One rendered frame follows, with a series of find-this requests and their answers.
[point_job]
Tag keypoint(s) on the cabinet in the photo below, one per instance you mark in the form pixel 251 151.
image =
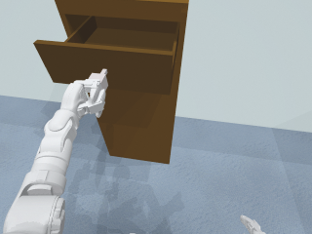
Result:
pixel 134 125

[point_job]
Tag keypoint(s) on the left robot forearm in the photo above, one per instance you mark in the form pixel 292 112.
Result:
pixel 47 175

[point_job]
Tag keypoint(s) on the handle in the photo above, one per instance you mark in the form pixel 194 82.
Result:
pixel 102 78

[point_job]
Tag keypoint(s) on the left robot hand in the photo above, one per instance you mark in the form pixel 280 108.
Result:
pixel 75 99

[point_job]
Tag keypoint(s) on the robot left upper arm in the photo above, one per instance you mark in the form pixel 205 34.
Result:
pixel 37 214

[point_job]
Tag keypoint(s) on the right robot hand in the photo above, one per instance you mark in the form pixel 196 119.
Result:
pixel 252 226

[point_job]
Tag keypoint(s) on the drawer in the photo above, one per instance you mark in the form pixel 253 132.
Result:
pixel 139 54

